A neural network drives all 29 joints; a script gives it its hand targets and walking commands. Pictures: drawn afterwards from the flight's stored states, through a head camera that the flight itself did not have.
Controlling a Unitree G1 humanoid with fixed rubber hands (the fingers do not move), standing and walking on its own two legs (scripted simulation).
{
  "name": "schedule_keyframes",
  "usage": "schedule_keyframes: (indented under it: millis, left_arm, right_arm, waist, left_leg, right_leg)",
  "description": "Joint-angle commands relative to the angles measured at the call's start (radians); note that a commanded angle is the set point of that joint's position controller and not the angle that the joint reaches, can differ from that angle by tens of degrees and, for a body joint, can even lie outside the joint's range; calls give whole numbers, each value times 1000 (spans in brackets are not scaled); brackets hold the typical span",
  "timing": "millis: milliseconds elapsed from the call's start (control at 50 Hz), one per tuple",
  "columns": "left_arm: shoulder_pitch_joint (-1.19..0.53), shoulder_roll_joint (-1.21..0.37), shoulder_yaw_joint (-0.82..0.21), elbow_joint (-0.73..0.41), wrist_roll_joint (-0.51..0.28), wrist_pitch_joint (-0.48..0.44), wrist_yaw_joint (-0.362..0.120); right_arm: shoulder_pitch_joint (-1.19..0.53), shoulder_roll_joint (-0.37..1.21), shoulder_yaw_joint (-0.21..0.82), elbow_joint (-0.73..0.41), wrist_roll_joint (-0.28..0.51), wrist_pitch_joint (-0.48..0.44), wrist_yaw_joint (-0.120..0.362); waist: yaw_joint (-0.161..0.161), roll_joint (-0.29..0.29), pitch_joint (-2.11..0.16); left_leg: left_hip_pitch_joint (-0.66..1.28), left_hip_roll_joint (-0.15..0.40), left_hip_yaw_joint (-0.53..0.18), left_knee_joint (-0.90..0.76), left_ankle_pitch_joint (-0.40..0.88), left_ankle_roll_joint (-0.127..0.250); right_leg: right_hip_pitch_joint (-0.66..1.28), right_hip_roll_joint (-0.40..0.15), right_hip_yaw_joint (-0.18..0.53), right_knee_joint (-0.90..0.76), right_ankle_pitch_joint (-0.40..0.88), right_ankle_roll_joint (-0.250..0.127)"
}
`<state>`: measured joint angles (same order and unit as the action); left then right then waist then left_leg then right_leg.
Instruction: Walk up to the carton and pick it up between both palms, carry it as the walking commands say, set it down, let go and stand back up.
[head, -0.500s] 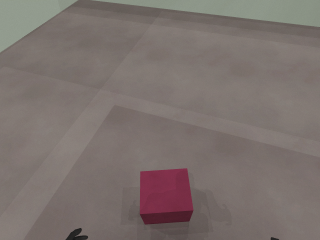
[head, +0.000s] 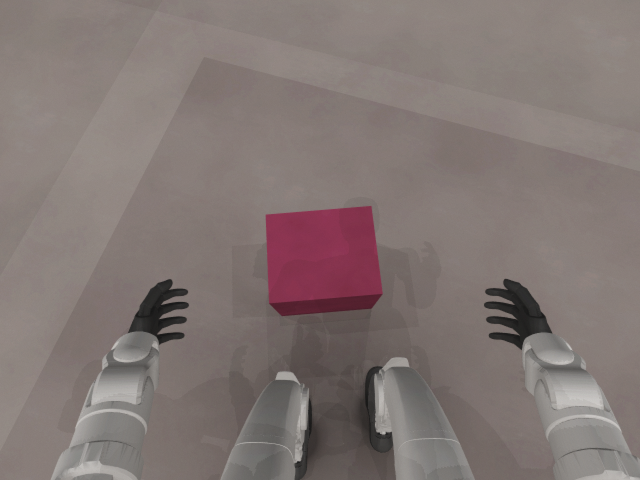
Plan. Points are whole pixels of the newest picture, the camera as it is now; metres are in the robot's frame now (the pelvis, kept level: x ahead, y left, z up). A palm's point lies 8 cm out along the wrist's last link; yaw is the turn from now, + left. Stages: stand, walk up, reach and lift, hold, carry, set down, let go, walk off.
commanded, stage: reach and lift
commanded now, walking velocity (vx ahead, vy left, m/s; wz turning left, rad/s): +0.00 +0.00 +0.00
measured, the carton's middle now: (323, 265) +0.47 +0.03 -0.58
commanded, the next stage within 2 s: none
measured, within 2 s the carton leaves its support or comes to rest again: neither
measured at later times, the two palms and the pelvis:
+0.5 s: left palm (190, 238) +0.41 +0.22 -0.15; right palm (472, 244) +0.40 -0.21 -0.17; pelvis -0.05 +0.00 -0.04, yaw -1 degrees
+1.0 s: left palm (203, 215) +0.47 +0.23 -0.20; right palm (464, 212) +0.47 -0.22 -0.21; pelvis -0.04 -0.01 -0.05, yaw +2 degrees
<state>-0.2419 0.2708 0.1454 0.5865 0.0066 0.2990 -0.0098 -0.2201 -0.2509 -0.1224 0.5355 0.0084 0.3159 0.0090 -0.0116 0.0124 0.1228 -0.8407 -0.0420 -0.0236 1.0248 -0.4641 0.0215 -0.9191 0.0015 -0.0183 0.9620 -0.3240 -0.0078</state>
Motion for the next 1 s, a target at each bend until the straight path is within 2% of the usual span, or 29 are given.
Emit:
schedule_keyframes:
  millis: [0,20,40,60,80,120,160,200,280,300,360,420,460,480,540,580,600,620,640,680,700,720,800,860,880,900,940,960,980]
  left_arm:
    - [-384,241,25,-267,-54,30,13]
    - [-450,214,26,-215,-53,50,22]
    - [-493,251,36,-233,-53,60,22]
    - [-488,216,36,-204,-96,68,20]
    - [-512,189,15,-181,-89,97,12]
    - [-600,276,122,-76,-52,112,7]
    - [-716,303,127,-88,-73,87,3]
    - [-870,368,213,-116,-36,54,14]
    - [-880,259,153,46,-63,17,-10]
    - [-853,295,207,51,-50,-7,-26]
    - [-926,309,134,4,-96,-38,-15]
    - [-1033,372,183,-23,-94,-68,-14]
    - [-1148,374,151,-124,-104,-75,11]
    - [-1066,347,152,-51,-131,-70,11]
    - [-1139,339,94,-173,-166,-52,41]
    - [-1222,379,84,-300,-235,-46,54]
    - [-1275,413,76,-248,-230,-42,67]
    - [-1290,398,40,-301,-271,-35,74]
    - [-1288,433,71,-352,-236,-53,81]
    - [-1289,440,68,-365,-230,-53,80]
    - [-1313,500,145,-268,-200,-74,71]
    - [-1202,434,121,-287,-176,-89,80]
    - [-1150,390,176,-59,-59,-90,68]
    - [-1126,344,173,-38,-52,-89,30]
    - [-1182,299,124,-78,-90,-91,23]
    - [-1170,320,150,12,-52,-103,40]
    - [-1132,246,110,15,-80,-142,37]
    - [-1226,271,135,88,-57,-153,24]
    - [-1248,223,115,40,-93,-174,25]
  right_arm:
    - [-343,-254,-95,-227,47,34,3]
    - [-403,-310,-118,-179,15,38,-2]
    - [-440,-258,-83,-223,63,53,1]
    - [-522,-273,-67,-206,67,68,-7]
    - [-509,-254,-60,-138,56,90,-8]
    - [-636,-202,-12,-101,76,110,-21]
    - [-804,-227,-43,-137,55,78,-36]
    - [-907,-200,-58,-146,58,61,-58]
    - [-939,-170,-47,44,17,20,-72]
    - [-945,-149,-49,6,29,13,-84]
    - [-935,-216,-85,1,47,-21,-88]
    - [-1111,-250,-102,-111,67,-44,-106]
    - [-1170,-297,-132,-105,60,-38,-126]
    - [-1140,-303,-129,-108,59,-40,-132]
    - [-1141,-304,-133,-113,97,-35,-122]
    - [-1280,-336,-130,-287,128,-23,-129]
    - [-1290,-332,-129,-187,131,-26,-130]
    - [-1308,-344,-116,-281,142,-32,-124]
    - [-1337,-394,-137,-296,141,-42,-120]
    - [-1330,-363,-141,-337,175,-43,-128]
    - [-1281,-340,-140,-200,150,-57,-145]
    - [-1210,-303,-179,-207,133,-73,-138]
    - [-1107,-261,-201,55,88,-103,-103]
    - [-1095,-236,-187,31,110,-107,-78]
    - [-1182,-286,-207,-51,79,-120,-68]
    - [-1176,-232,-167,73,132,-138,-58]
    - [-1132,-250,-213,98,94,-185,-51]
    - [-1213,-193,-165,166,122,-180,-50]
    - [-1250,-190,-156,70,106,-205,-59]
  waist:
    - [-26,59,-830]
    - [-52,20,-851]
    - [-11,59,-883]
    - [-4,-32,-908]
    - [-4,54,-943]
    - [45,-92,-787]
    - [50,-70,-888]
    - [101,-90,-858]
    - [47,-106,-899]
    - [84,-105,-925]
    - [24,-20,-1190]
    - [94,-16,-1363]
    - [49,5,-1582]
    - [35,-72,-1671]
    - [-4,17,-1790]
    - [-40,-44,-1989]
    - [-27,-11,-1964]
    - [-80,-100,-2019]
    - [3,-7,-2056]
    - [-9,-13,-2045]
    - [38,-68,-1904]
    - [46,-8,-1891]
    - [44,40,-1665]
    - [47,112,-1652]
    - [-24,65,-1747]
    - [63,94,-1593]
    - [-17,44,-1529]
    - [49,52,-1420]
    - [10,-8,-1471]
  left_leg:
    - [240,46,-16,-121,321,-42]
    - [223,40,-15,-110,270,-47]
    - [196,43,-25,-119,281,-38]
    - [131,37,2,-112,235,-25]
    - [113,42,-5,-126,212,-38]
    - [-81,27,39,-122,70,-2]
    - [-108,39,22,-114,113,-9]
    - [-210,34,42,-88,52,-1]
    - [-270,16,61,-77,129,-32]
    - [-324,9,65,-70,154,-25]
    - [-59,1,59,-73,200,-39]
    - [-120,-12,61,-44,223,-26]
    - [-41,-7,66,-21,289,-43]
    - [-71,-31,62,5,377,-36]
    - [162,-18,39,4,463,-43]
    - [193,-27,4,61,610,-37]
    - [173,-19,-25,64,643,-45]
    - [252,-20,-15,66,666,-32]
    - [227,-11,-16,94,729,-46]
    - [251,-13,-11,131,806,-22]
    - [-1,-31,2,118,703,-6]
    - [-3,-25,5,101,749,-24]
    - [-79,-30,19,47,648,-28]
    - [119,-7,-1,76,649,-40]
    - [136,-5,-22,96,688,-42]
    - [-40,-7,5,120,581,-41]
    - [-30,-2,-20,120,605,-43]
    - [-159,-6,-22,135,590,-42]
    - [-165,-17,-12,155,565,-44]
  right_leg:
    - [373,7,15,-8,238,18]
    - [347,9,16,-12,178,6]
    - [338,11,10,11,202,20]
    - [435,1,16,13,172,24]
    - [447,4,36,9,152,13]
    - [465,-4,95,-49,-52,50]
    - [447,-7,53,15,67,45]
    - [482,-3,111,-13,-70,59]
    - [377,15,50,37,81,34]
    - [441,12,81,52,155,39]
    - [444,17,32,49,178,20]
    - [529,15,54,86,225,25]
    - [606,35,48,114,298,3]
    - [692,36,44,138,467,2]
    - [653,41,22,142,470,-8]
    - [728,49,42,206,695,-19]
    - [699,27,48,219,701,-25]
    - [683,49,23,202,697,-6]
    - [620,38,55,223,722,-20]
    - [648,35,82,199,789,-27]
    - [695,21,104,233,820,-15]
    - [689,30,109,238,848,-35]
    - [570,36,77,213,739,-3]
    - [384,36,55,173,538,-4]
    - [415,38,45,184,610,1]
    - [332,42,43,261,542,2]
    - [245,51,29,262,552,-7]
    - [155,42,63,278,561,7]
    - [231,49,51,302,581,8]
